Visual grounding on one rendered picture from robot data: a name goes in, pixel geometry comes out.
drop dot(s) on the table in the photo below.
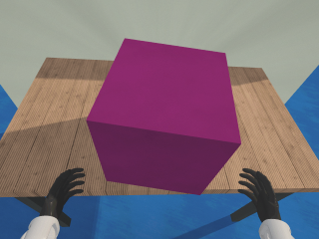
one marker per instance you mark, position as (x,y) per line
(49,135)

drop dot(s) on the right robot forearm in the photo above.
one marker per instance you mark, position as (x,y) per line
(274,229)

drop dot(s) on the robot left hand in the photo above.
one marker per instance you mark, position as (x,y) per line
(59,192)

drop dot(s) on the robot right hand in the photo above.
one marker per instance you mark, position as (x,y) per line
(263,196)

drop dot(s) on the carton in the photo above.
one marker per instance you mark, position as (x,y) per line
(165,117)

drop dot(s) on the left robot forearm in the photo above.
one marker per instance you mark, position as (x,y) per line
(42,227)

